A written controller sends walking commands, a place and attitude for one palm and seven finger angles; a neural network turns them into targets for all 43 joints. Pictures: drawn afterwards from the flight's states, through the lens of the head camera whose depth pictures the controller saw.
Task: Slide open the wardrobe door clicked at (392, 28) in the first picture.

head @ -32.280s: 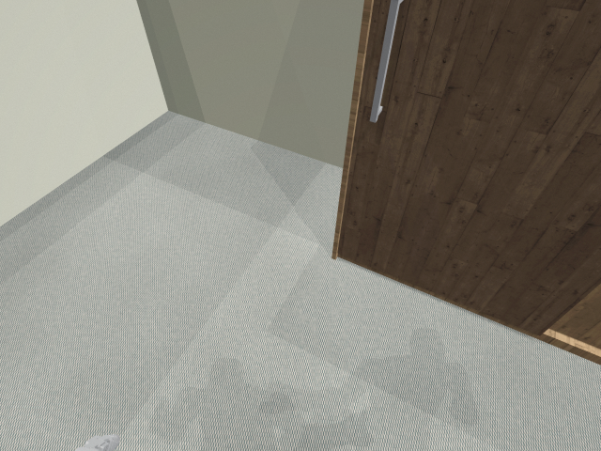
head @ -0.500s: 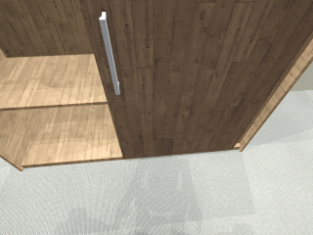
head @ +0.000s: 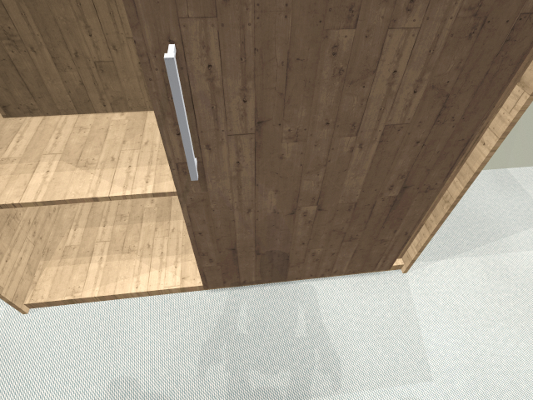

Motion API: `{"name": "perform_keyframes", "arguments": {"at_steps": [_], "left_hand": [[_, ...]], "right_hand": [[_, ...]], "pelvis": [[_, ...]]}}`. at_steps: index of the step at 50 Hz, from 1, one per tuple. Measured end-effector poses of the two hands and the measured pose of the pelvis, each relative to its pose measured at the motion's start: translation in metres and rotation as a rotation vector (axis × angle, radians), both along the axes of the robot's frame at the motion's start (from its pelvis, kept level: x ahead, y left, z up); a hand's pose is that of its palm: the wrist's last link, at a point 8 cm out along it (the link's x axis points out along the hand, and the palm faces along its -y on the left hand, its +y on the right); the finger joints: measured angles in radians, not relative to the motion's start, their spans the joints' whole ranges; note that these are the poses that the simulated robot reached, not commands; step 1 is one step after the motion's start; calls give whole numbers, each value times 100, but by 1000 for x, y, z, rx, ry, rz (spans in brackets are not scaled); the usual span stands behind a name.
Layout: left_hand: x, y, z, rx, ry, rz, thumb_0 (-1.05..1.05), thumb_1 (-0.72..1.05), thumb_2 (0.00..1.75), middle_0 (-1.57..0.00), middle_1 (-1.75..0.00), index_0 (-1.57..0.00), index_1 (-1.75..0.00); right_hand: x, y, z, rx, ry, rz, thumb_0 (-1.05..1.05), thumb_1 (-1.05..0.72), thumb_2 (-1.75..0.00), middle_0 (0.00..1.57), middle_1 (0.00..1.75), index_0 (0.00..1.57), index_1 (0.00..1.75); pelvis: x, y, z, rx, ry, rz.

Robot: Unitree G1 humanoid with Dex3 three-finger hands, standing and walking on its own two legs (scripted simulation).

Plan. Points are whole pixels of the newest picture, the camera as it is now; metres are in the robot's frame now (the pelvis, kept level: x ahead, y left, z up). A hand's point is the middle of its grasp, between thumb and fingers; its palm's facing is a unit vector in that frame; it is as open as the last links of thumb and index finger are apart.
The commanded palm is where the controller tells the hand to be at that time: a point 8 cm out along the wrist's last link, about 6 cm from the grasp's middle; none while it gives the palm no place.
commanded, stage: look to check the result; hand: left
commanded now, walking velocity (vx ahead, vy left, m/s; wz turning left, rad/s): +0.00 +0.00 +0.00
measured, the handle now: (184, 121) +0.60 +0.20 +0.09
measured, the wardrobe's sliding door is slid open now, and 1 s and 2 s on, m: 0.68 0.68 0.68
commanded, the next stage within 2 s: stand and wait in 0.54 s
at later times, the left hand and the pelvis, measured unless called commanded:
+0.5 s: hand out of the picture +0.03 +0.17 -0.18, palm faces +0.01 -0.98 -0.19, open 7.4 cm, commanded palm none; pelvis +0.02 +0.00 +0.00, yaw +0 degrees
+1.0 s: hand out of the picture +0.06 +0.19 -0.17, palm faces +0.00 -0.97 -0.24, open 7.4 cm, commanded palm none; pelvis +0.02 -0.01 +0.00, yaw +0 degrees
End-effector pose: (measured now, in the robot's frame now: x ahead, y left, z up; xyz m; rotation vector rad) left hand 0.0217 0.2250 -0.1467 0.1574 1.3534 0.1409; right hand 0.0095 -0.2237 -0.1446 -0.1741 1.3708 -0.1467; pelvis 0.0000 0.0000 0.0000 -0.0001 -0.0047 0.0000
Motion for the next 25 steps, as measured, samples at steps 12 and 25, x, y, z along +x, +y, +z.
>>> {"name": "perform_keyframes", "arguments": {"at_steps": [12,25], "left_hand": [[-13,-4,0,-6,69,14,0,91,90,-20,-30,-20,-29],[1,-4,0,-2,52,10,0,91,90,-20,-30,-20,-29]], "right_hand": [[4,1,-1,6,29,-2,0,-91,-90,20,30,20,30],[16,-3,-1,-3,15,-2,0,-90,-90,20,30,20,30]], "pelvis": [[10,-1,1,1,2,-2],[18,-3,1,2,1,-4]]}}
